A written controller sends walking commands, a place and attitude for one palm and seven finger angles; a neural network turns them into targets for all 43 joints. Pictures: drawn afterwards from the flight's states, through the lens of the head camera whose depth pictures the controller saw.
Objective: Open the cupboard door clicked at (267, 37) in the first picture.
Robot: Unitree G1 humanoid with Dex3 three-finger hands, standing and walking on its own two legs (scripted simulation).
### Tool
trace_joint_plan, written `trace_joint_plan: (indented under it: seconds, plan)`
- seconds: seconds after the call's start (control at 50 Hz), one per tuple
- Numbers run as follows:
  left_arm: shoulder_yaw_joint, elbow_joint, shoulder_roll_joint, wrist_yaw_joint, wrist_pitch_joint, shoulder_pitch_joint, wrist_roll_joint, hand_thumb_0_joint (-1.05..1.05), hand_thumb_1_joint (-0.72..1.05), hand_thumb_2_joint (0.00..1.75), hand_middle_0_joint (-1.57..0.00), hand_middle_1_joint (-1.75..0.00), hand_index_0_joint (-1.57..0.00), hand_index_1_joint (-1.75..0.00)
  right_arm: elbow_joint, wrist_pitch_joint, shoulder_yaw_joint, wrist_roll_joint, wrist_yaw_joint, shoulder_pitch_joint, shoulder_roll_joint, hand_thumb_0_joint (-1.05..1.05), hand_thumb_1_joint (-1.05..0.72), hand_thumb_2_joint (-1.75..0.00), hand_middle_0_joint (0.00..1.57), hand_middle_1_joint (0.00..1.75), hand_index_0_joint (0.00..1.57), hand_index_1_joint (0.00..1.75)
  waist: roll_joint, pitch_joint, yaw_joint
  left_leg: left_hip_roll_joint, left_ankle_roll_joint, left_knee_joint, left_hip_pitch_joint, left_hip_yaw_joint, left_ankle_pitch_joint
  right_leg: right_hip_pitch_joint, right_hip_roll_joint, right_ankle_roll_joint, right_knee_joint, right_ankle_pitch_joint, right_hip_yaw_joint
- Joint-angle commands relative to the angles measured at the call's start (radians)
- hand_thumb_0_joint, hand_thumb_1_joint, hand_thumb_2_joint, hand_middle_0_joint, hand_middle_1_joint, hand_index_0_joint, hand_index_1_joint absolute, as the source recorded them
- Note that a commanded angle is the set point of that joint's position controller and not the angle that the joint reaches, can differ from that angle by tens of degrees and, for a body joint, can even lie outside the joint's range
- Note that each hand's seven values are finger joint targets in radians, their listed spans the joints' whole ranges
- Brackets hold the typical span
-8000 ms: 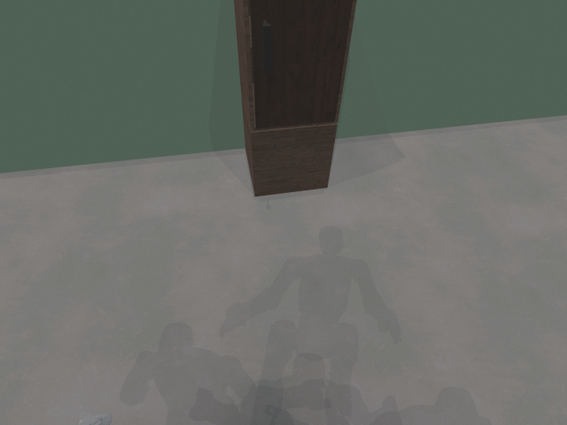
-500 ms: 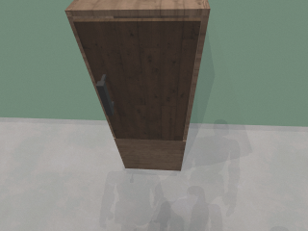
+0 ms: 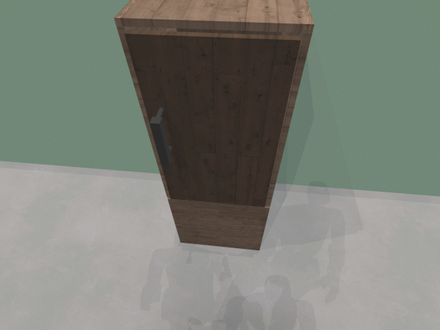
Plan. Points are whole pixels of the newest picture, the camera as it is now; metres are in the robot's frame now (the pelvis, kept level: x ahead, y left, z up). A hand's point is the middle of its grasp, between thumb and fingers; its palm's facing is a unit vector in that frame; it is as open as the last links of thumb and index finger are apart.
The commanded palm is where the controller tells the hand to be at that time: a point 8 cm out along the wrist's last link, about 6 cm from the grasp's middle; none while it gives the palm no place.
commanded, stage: raise the hand with hooked fingers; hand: left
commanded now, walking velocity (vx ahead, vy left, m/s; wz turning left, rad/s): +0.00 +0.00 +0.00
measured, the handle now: (163, 137) +0.56 +0.19 +0.00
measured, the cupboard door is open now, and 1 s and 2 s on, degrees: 0 0 0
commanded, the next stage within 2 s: none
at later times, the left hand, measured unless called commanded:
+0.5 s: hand (105, 327) +0.13 +0.21 -0.05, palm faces +0.00 -1.00 -0.04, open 9.5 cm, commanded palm +0.13 +0.27 -0.04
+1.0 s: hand (87, 289) +0.19 +0.26 -0.02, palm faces -0.04 -1.00 -0.07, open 12.4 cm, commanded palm +0.16 +0.32 -0.01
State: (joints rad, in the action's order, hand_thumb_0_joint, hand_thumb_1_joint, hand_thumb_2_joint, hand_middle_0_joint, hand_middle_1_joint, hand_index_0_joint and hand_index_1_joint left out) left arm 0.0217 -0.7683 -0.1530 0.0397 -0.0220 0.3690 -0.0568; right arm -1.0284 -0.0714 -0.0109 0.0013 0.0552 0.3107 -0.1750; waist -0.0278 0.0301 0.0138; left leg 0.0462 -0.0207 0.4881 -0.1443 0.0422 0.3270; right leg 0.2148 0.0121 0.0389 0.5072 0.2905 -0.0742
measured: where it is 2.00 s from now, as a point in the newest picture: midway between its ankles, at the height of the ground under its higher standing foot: outside the picture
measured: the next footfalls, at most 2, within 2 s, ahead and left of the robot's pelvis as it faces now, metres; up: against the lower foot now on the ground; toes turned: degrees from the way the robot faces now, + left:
none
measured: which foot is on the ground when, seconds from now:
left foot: down 0.00-1.00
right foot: down 0.00-1.00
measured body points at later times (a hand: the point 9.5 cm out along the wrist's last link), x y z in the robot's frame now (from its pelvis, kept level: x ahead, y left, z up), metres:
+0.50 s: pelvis -0.07 +0.02 -0.09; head -0.02 +0.04 +0.35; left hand +0.13 +0.27 -0.05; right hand +0.16 -0.19 -0.13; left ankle -0.05 +0.13 -0.74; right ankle -0.01 -0.09 -0.74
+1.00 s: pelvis -0.06 +0.04 -0.07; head +0.01 +0.05 +0.38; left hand +0.18 +0.31 -0.02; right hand +0.11 -0.22 -0.14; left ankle -0.05 +0.14 -0.74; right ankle -0.01 -0.09 -0.74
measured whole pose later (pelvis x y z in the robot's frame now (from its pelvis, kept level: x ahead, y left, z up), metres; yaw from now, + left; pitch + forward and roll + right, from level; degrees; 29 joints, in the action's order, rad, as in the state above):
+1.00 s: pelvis -0.06 +0.04 -0.07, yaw +1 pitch +13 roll -2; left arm 0.27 -0.15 -0.32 -0.38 0.34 0.22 -0.30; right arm -0.54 -0.25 -0.01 0.03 0.07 0.28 -0.29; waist -0.01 -0.10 -0.02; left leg 0.02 0.03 1.07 -0.78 0.01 0.51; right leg 0.80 -0.04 0.00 1.00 0.42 -0.09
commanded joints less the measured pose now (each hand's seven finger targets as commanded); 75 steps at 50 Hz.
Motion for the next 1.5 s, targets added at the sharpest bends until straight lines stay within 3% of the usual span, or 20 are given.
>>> trace_joint_plan:
  seconds: [0.0, 0.02, 0.04, 0.06, 0.08, 0.12, 0.18, 0.22, 0.28, 0.36, 0.38, 0.44, 0.5, 0.58, 0.68, 0.76, 0.88, 0.94, 1.12, 1.48]
  plan:
    - [0.006, 0.730, -0.014, 0.040, 0.138, -0.030, -0.115, 0.00, 0.81, 0.86, -0.21, -0.36, -0.21, -0.36, 0.274, -0.247, 0.051, 0.046, 0.044, -0.101, -0.160, 0.00, -0.90, -0.90, 0.20, 0.30, 0.20, 0.30, -0.060, -0.131, -0.055, -0.024, 0.037, 0.007, -0.025, -0.038, -0.491, 0.039, -0.036, -0.012, 0.011, -0.335, -0.004]
    - [0.058, 0.753, -0.072, 0.015, 0.188, -0.106, -0.124, 0.00, 0.78, 0.85, -0.21, -0.37, -0.21, -0.37, 0.328, -0.262, 0.073, 0.034, 0.037, -0.115, -0.191, 0.00, -0.90, -0.90, 0.20, 0.30, 0.20, 0.30, 0.066, -0.064, -0.074, -0.037, 0.048, 0.059, -0.099, -0.055, -0.399, 0.129, -0.032, -0.026, 0.031, -0.322, -0.010]
    - [0.119, 0.710, -0.112, -0.021, 0.250, -0.098, -0.121, 0.00, 0.76, 0.84, -0.21, -0.39, -0.21, -0.39, 0.342, -0.267, 0.089, 0.014, 0.033, -0.089, -0.208, 0.00, -0.90, -0.90, 0.20, 0.30, 0.20, 0.30, 0.170, -0.110, -0.082, -0.047, 0.051, 0.106, -0.156, -0.045, -0.318, 0.188, -0.030, -0.038, 0.057, -0.266, -0.019]
    - [0.131, 0.612, -0.068, -0.069, 0.313, -0.006, -0.131, 0.00, 0.74, 0.83, -0.21, -0.40, -0.21, -0.40, 0.369, -0.272, 0.095, 0.004, 0.026, -0.097, -0.199, 0.00, -0.90, -0.90, 0.20, 0.30, 0.20, 0.30, 0.248, -0.098, -0.054, -0.052, 0.045, 0.150, -0.251, -0.043, -0.235, 0.244, -0.028, -0.045, 0.095, -0.182, -0.022]
    - [0.121, 0.539, -0.038, -0.132, 0.375, 0.073, -0.140, 0.00, 0.71, 0.82, -0.21, -0.42, -0.21, -0.42, 0.409, -0.282, 0.097, 0.006, 0.007, -0.115, -0.194, 0.00, -0.90, -0.90, 0.20, 0.30, 0.20, 0.30, 0.191, -0.083, -0.015, -0.068, 0.034, 0.191, -0.329, -0.038, -0.180, 0.277, -0.033, -0.036, 0.144, -0.126, -0.007]
    - [0.131, 0.508, -0.020, -0.257, 0.530, 0.122, -0.171, 0.00, 0.67, 0.80, -0.22, -0.45, -0.22, -0.45, 0.483, -0.293, 0.104, 0.003, -0.020, -0.145, -0.189, 0.00, -0.90, -0.90, 0.20, 0.30, 0.20, 0.30, 0.235, -0.145, 0.027, -0.078, 0.019, 0.291, -0.481, -0.024, -0.082, 0.334, -0.033, -0.023, 0.255, -0.016, 0.018]
    - [0.177, 0.524, -0.110, -0.454, 0.717, 0.090, -0.199, 0.00, 0.60, 0.77, -0.22, -0.50, -0.22, -0.50, 0.574, -0.300, 0.117, 0.007, -0.062, -0.159, -0.209, 0.00, -0.90, -0.90, 0.20, 0.30, 0.20, 0.30, 0.087, -0.241, 0.042, -0.090, 0.013, 0.447, -0.604, -0.014, -0.041, 0.394, -0.047, 0.008, 0.392, 0.011, 0.092]
    - [0.225, 0.588, -0.160, -0.500, 0.674, 0.059, -0.239, 0.00, 0.55, 0.75, -0.22, -0.53, -0.22, -0.53, 0.661, -0.276, 0.116, 0.026, -0.058, -0.192, -0.219, 0.00, -0.90, -0.90, 0.20, 0.30, 0.20, 0.30, 0.114, -0.315, 0.058, -0.097, 0.026, 0.485, -0.682, 0.008, 0.034, 0.411, -0.054, -0.003, 0.399, 0.136, 0.128]
    - [0.226, 0.779, -0.183, -0.473, 0.564, -0.112, -0.286, 0.00, 0.48, 0.72, -0.23, -0.57, -0.23, -0.57, 0.752, -0.240, 0.098, 0.039, -0.033, -0.202, -0.224, 0.00, -0.90, -0.90, 0.20, 0.30, 0.20, 0.30, 0.054, -0.292, 0.032, -0.093, 0.039, 0.490, -0.722, -0.014, 0.165, 0.487, -0.041, -0.010, 0.377, 0.362, 0.148]
    - [0.199, 1.050, -0.206, -0.355, 0.538, -0.239, -0.220, 0.00, 0.39, 0.68, -0.24, -0.63, -0.24, -0.63, 0.742, -0.214, 0.077, 0.029, -0.009, -0.122, -0.200, 0.00, -0.90, -0.90, 0.20, 0.30, 0.20, 0.30, -0.060, -0.362, -0.023, -0.058, 0.052, 0.489, -0.628, -0.054, 0.117, 0.514, -0.019, -0.010, 0.417, 0.227, 0.093]
    - [0.197, 1.083, -0.228, -0.341, 0.542, -0.299, -0.210, 0.00, 0.36, 0.67, -0.24, -0.64, -0.24, -0.64, 0.727, -0.210, 0.066, 0.019, -0.002, -0.112, -0.207, 0.00, -0.90, -0.90, 0.20, 0.30, 0.20, 0.30, -0.032, -0.363, -0.045, -0.049, 0.054, 0.502, -0.630, -0.073, 0.093, 0.530, -0.006, -0.008, 0.446, 0.188, 0.073]
    - [0.156, 1.032, -0.190, -0.348, 0.528, -0.235, -0.191, 0.00, 0.29, 0.64, -0.24, -0.69, -0.24, -0.69, 0.687, -0.217, 0.056, 0.022, 0.005, -0.102, -0.205, 0.00, -0.90, -0.90, 0.20, 0.30, 0.20, 0.30, -0.083, -0.357, -0.059, -0.045, 0.048, 0.500, -0.598, -0.090, 0.049, 0.561, -0.001, -0.008, 0.456, 0.121, 0.037]
    - [0.179, 0.939, -0.214, -0.388, 0.469, -0.211, -0.205, 0.00, 0.22, 0.61, -0.25, -0.74, -0.25, -0.74, 0.663, -0.222, 0.049, 0.028, 0.009, -0.110, -0.216, 0.00, -0.90, -0.90, 0.20, 0.30, 0.20, 0.30, -0.046, -0.351, -0.055, -0.046, 0.042, 0.478, -0.615, -0.107, 0.076, 0.554, 0.004, -0.011, 0.444, 0.146, 0.017]
    - [0.252, 0.861, -0.262, -0.409, 0.375, -0.167, -0.235, 0.00, 0.13, 0.57, -0.25, -0.80, -0.25, -0.80, 0.668, -0.220, 0.039, 0.036, 0.016, -0.135, -0.215, 0.00, -0.90, -0.90, 0.20, 0.30, 0.20, 0.30, -0.012, -0.344, -0.017, -0.054, 0.038, 0.424, -0.641, -0.105, 0.114, 0.482, 0.001, -0.010, 0.403, 0.202, 0.016]
    - [0.303, 0.892, -0.280, -0.376, 0.387, -0.177, -0.257, 0.00, 0.01, 0.52, -0.26, -0.87, -0.26, -0.87, 0.667, -0.229, 0.036, 0.028, 0.015, -0.126, -0.206, 0.00, -0.90, -0.90, 0.20, 0.30, 0.20, 0.30, 0.009, -0.357, 0.000, -0.053, 0.034, 0.392, -0.613, -0.105, 0.059, 0.445, 0.000, -0.009, 0.395, 0.163, -0.001]
    - [0.291, 0.869, -0.263, -0.373, 0.433, -0.174, -0.249, 0.00, -0.08, 0.48, -0.27, -0.93, -0.27, -0.93, 0.653, -0.238, 0.045, 0.029, 0.009, -0.096, -0.214, 0.00, -0.90, -0.90, 0.20, 0.30, 0.20, 0.30, 0.000, -0.342, -0.017, -0.050, 0.032, 0.384, -0.593, -0.097, 0.047, 0.461, -0.005, -0.013, 0.388, 0.148, -0.003]
    - [0.335, 0.838, -0.336, -0.414, 0.436, -0.253, -0.261, 0.00, -0.22, 0.42, -0.28, -1.02, -0.28, -1.02, 0.647, -0.234, 0.048, 0.035, 0.015, -0.074, -0.237, 0.00, -0.90, -0.90, 0.20, 0.30, 0.20, 0.30, -0.030, -0.334, -0.025, -0.051, 0.035, 0.376, -0.565, -0.093, 0.021, 0.436, -0.001, -0.008, 0.371, 0.115, 0.008]
    - [0.357, 0.842, -0.346, -0.428, 0.434, -0.255, -0.275, 0.00, -0.29, 0.39, -0.29, -1.07, -0.29, -1.07, 0.641, -0.233, 0.048, 0.036, 0.017, -0.063, -0.235, 0.00, -0.90, -0.90, 0.20, 0.30, 0.20, 0.30, -0.058, -0.372, -0.020, -0.049, 0.032, 0.371, -0.515, -0.089, -0.069, 0.394, -0.002, -0.009, 0.370, 0.024, 0.005]
    - [0.403, 0.739, -0.395, -0.490, 0.407, -0.340, -0.297, 0.00, -0.50, 0.30, -0.30, -1.20, -0.30, -1.20, 0.628, -0.216, 0.042, 0.037, 0.014, -0.056, -0.244, 0.00, -0.90, -0.90, 0.20, 0.30, 0.20, 0.30, -0.074, -0.372, -0.028, -0.048, 0.029, 0.371, -0.479, -0.080, -0.164, 0.351, 0.004, -0.011, 0.358, -0.093, 0.007]
    - [0.527, 0.540, -0.555, -0.613, 0.385, -0.583, -0.343, 0.00, -0.50, 0.30, -0.30, -1.20, -0.30, -1.20, 0.612, -0.188, 0.028, 0.033, 0.026, -0.048, -0.261, 0.00, -0.90, -0.90, 0.20, 0.30, 0.20, 0.30, -0.036, -0.385, -0.028, -0.051, 0.038, 0.343, -0.466, -0.068, -0.182, 0.258, 0.004, -0.008, 0.301, -0.137, 0.040]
